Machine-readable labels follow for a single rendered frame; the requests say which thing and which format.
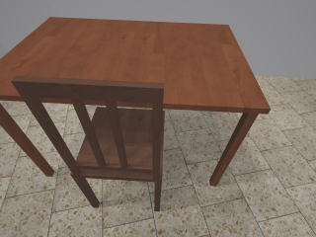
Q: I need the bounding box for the table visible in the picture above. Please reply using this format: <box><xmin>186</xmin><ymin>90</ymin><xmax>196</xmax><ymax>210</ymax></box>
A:
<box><xmin>0</xmin><ymin>17</ymin><xmax>271</xmax><ymax>187</ymax></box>

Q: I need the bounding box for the chair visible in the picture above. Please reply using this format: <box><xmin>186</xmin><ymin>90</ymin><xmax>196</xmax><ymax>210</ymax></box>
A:
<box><xmin>11</xmin><ymin>75</ymin><xmax>165</xmax><ymax>212</ymax></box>

